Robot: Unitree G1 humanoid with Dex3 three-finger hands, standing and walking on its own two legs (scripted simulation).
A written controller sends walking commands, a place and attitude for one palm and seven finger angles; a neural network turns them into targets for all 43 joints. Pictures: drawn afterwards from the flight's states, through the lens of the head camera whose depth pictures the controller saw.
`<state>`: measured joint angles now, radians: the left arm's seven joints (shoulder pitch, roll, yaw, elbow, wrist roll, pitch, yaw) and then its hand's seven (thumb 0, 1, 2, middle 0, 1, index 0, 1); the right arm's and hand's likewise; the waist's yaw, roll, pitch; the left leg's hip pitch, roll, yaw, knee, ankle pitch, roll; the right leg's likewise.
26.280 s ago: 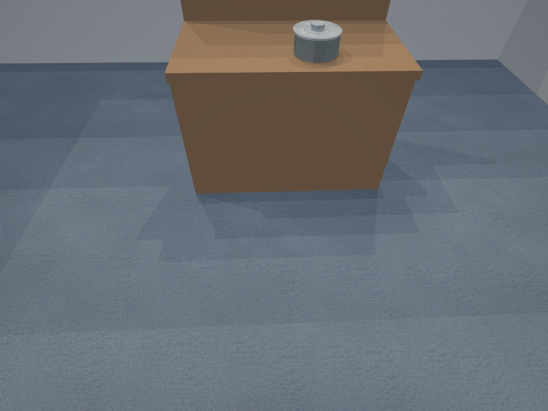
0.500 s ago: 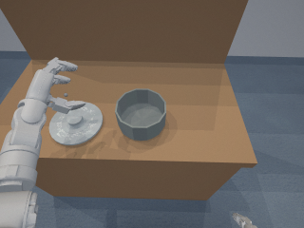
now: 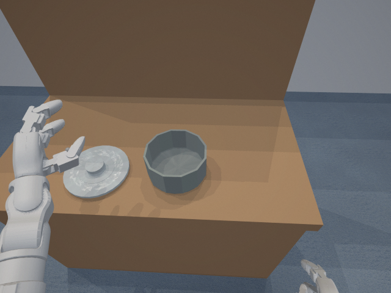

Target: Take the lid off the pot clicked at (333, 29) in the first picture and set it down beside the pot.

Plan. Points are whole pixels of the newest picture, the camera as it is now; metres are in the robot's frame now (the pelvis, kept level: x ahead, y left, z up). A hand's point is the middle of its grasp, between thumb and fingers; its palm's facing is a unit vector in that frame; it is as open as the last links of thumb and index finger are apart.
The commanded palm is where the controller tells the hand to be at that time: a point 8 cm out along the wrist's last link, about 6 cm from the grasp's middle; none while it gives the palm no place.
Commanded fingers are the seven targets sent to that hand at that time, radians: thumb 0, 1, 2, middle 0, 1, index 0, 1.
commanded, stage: draw the hand back to the body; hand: left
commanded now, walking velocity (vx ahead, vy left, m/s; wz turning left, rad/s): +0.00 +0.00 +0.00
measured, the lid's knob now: (95, 165) +0.46 +0.34 -0.08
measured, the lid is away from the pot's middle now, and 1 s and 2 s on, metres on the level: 0.24 0.24 0.24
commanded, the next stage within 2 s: step back with the hand held close in 1.14 s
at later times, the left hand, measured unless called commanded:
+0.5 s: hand (59, 186) +0.24 +0.24 +0.15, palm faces +0.42 -0.85 -0.31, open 7.5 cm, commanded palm +0.19 +0.28 +0.17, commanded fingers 0.00 0.90 0.90 -0.20 -0.30 -0.20 -0.30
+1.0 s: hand (40, 230) +0.17 +0.23 +0.16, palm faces +0.37 -0.84 -0.39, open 7.4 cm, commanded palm +0.12 +0.28 +0.17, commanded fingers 0.00 0.90 0.90 -0.20 -0.30 -0.20 -0.30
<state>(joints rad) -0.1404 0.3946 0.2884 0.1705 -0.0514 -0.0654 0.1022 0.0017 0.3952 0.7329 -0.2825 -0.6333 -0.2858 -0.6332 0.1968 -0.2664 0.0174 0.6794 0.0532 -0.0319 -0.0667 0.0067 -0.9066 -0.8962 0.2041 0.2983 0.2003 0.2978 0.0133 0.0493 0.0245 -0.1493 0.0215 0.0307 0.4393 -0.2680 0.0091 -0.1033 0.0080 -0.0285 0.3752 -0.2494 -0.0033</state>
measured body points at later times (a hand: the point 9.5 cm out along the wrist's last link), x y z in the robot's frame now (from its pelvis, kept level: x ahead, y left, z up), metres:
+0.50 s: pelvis -0.01 -0.02 +0.00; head -0.02 -0.04 +0.45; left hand +0.22 +0.29 +0.17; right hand +0.17 -0.25 -0.09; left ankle -0.02 +0.11 -0.74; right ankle -0.03 -0.12 -0.74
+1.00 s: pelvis -0.01 +0.00 +0.00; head -0.03 -0.02 +0.45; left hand +0.15 +0.28 +0.18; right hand +0.19 -0.22 -0.08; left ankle -0.02 +0.11 -0.74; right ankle -0.03 -0.12 -0.74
